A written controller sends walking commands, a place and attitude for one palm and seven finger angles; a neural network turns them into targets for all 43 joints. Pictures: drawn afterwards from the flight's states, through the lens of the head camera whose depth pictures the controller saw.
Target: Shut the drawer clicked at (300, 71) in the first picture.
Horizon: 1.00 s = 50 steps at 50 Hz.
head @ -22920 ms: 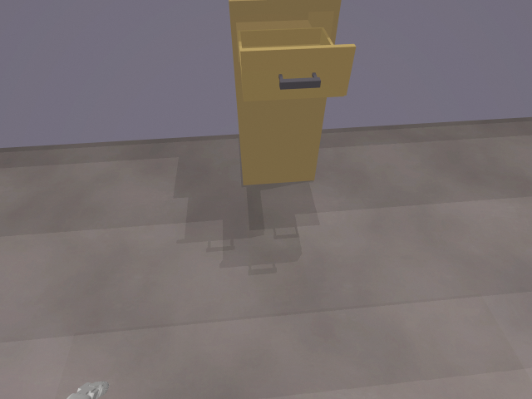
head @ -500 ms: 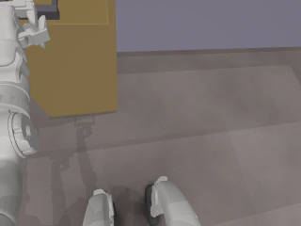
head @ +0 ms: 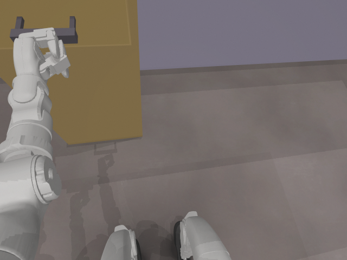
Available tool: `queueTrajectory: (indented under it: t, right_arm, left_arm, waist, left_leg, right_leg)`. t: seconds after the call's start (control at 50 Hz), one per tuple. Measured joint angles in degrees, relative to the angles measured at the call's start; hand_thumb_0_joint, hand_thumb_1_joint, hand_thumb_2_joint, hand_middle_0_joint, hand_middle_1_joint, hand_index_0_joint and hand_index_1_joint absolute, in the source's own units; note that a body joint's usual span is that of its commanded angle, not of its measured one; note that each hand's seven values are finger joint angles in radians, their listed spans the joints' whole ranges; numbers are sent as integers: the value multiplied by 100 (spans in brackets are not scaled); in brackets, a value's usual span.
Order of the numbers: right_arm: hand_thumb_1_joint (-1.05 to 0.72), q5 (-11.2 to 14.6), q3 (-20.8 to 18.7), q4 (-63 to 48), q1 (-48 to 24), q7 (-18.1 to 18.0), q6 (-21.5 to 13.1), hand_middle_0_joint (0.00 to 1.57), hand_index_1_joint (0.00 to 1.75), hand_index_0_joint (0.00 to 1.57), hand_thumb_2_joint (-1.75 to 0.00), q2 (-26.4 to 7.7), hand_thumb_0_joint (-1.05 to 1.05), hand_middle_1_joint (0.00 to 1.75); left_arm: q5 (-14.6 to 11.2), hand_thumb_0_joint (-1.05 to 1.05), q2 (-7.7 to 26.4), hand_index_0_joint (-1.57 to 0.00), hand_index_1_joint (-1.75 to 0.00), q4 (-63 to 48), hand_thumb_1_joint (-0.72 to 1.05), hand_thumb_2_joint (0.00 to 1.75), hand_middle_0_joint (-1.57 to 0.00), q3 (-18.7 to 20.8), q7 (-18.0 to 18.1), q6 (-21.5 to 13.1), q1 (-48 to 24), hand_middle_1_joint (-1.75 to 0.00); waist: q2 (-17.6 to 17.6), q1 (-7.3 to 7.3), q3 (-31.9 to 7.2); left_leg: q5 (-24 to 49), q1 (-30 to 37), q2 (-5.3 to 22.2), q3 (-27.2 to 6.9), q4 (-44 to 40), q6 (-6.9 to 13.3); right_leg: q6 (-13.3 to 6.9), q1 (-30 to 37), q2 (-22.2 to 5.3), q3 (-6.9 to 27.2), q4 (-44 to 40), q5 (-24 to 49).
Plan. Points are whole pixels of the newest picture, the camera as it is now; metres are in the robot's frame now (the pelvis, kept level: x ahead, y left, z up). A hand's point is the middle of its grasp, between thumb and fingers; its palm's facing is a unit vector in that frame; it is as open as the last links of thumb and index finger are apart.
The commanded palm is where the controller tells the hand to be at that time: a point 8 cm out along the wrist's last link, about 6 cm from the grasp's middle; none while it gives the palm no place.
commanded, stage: pull the fist back off the drawer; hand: left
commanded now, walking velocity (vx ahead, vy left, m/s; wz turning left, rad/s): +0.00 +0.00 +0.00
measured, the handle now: (46, 28) +0.62 +0.21 +0.08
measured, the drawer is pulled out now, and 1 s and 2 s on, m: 0.00 0.00 0.00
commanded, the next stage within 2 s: draw the hand back to the body in 0.02 s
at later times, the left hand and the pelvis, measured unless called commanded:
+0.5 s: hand (31, 85) +0.44 +0.20 +0.12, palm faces +0.08 -1.00 -0.04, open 3.2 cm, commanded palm +0.40 +0.24 +0.14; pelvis +0.06 -0.01 +0.05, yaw +1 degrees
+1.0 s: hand out of the picture +0.30 +0.22 +0.20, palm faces +0.33 -0.90 -0.28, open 3.2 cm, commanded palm +0.25 +0.26 +0.21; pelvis +0.05 -0.01 +0.08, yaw +2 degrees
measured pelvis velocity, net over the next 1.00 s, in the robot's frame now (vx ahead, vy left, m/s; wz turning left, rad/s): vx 0.05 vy -0.01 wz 0.04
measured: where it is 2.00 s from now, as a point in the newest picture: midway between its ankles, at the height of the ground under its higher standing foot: outside the picture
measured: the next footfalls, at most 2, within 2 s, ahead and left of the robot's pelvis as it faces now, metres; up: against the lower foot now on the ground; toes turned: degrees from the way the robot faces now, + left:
none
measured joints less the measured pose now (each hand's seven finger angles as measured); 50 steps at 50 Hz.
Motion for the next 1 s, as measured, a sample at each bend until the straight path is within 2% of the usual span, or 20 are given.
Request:
queueTrajectory:
  t: [0.14,0.22,0.28,0.34,0.42,0.54,0.64,0.7,0.76,0.88,1.0]
  right_arm:
    - [-90,33,-80,-70,-95,-7,122,20,30,20,-90,27,1,30]
    - [-90,82,-163,-143,-142,19,242,20,30,20,-90,39,1,30]
    - [-90,185,-248,-238,-104,28,287,20,30,20,-90,68,1,30]
    - [-90,305,-290,-273,-46,24,254,20,30,20,-90,95,1,30]
    - [-90,432,-262,-236,-160,-39,169,20,30,20,-90,103,1,30]
    - [-90,474,-302,-315,-615,-158,-67,20,30,20,-90,62,1,30]
    - [-90,504,-276,-369,-939,-268,-264,20,30,20,-90,6,1,30]
    - [-90,505,-249,-379,-1110,-385,-232,20,30,20,-90,53,1,30]
    - [-90,506,-195,-412,-1221,-484,-223,20,30,20,-90,88,1,30]
    - [-90,457,-59,-340,-1329,-590,-271,20,30,20,-90,158,1,30]
    - [-90,369,3,-194,-1275,-580,-437,20,30,20,-90,202,1,30]
  left_arm:
    - [-8,-1,-201,-140,-160,-240,75,87,-139,-13,-16,-135,395,-160]
    - [-165,0,-370,-140,-160,-922,78,87,-139,51,-19,-89,979,-160]
    - [-404,1,-559,-139,-160,-1897,82,88,-139,-32,-57,38,1851,-160]
    - [-671,1,-803,-139,-160,-2776,85,89,-139,-316,-137,213,2726,-160]
    - [-933,1,-1041,-140,-160,-3430,87,90,-139,-623,-173,540,3487,-160]
    - [-1042,1,-1226,-140,-160,-4308,89,90,-139,-864,-150,798,4370,-160]
    - [-1147,1,-1303,-140,-160,-4883,89,90,-140,-1011,-313,934,4808,-160]
    - [-717,1,-1202,-140,-160,-5298,89,90,-140,-1238,194,1251,5043,-160]
    - [-495,1,-1195,-140,-160,-5753,89,90,-140,-1390,669,1540,5406,-160]
    - [-309,1,-1232,-140,-160,-6469,89,90,-140,-1455,1157,1868,6065,-160]
    - [-246,1,-1234,-140,-160,-7352,89,90,-140,-1414,1313,1906,6736,-160]
  waist:
    - [-32,106,-56]
    - [-18,204,-82]
    - [30,342,-129]
    - [76,557,-207]
    - [85,760,-262]
    - [88,929,-171]
    - [96,1097,-65]
    - [41,1202,69]
    - [51,1272,178]
    - [73,1399,398]
    - [140,1490,517]
  left_leg:
    - [-91,322,0,26,-166,-29]
    - [-122,596,24,89,-345,-48]
    - [-80,1016,36,160,-672,-63]
    - [26,1533,7,158,-1055,-77]
    - [66,2189,-36,82,-1479,-98]
    - [156,2815,-102,2,-1767,-118]
    - [246,3216,-165,-40,-1937,-118]
    - [367,3615,-215,-10,-2210,-122]
    - [538,4025,-253,11,-2563,-117]
    - [815,4738,-295,25,-3166,-115]
    - [1002,5267,-309,19,-3603,-123]
  right_leg:
    - [-2,279,12,26,-99,-120]
    - [-4,503,49,86,-241,-145]
    - [9,880,88,158,-539,-102]
    - [13,1395,108,194,-924,-35]
    - [12,2051,98,136,-1286,-6]
    - [5,2706,45,54,-1532,15]
    - [5,3112,-9,11,-1648,51]
    - [2,3461,-48,37,-1817,117]
    - [3,3842,-67,52,-2106,248]
    - [5,4520,-79,56,-2623,475]
    - [5,5041,-69,41,-3030,639]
